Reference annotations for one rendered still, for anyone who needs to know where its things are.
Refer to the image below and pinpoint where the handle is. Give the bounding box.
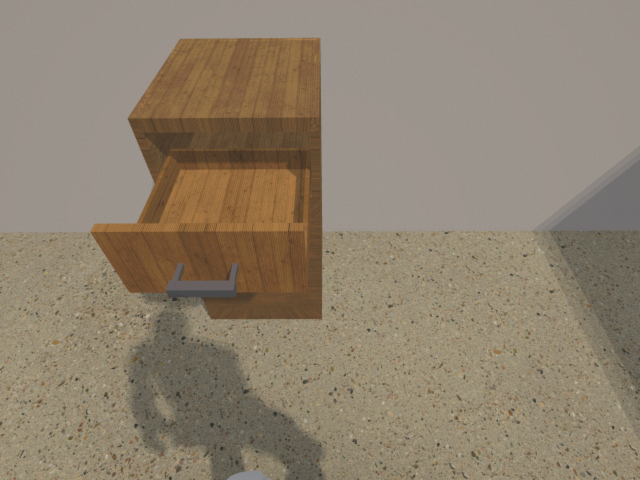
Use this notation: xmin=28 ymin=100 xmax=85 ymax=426
xmin=166 ymin=263 xmax=239 ymax=297

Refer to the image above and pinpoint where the drawer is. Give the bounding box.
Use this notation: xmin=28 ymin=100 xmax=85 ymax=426
xmin=90 ymin=148 xmax=311 ymax=293

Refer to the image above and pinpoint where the cabinet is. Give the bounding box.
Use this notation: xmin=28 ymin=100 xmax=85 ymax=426
xmin=128 ymin=38 xmax=322 ymax=319

